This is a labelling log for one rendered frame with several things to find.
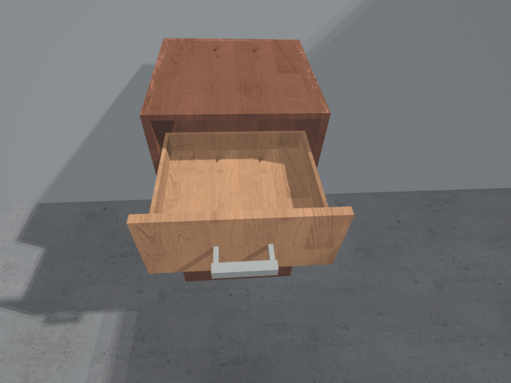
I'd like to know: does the cabinet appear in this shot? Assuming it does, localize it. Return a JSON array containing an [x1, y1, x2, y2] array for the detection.
[[140, 38, 331, 282]]

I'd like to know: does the handle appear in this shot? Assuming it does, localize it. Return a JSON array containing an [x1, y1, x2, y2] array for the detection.
[[211, 244, 279, 278]]

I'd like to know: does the drawer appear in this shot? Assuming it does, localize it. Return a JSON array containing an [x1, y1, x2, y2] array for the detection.
[[126, 131, 355, 274]]

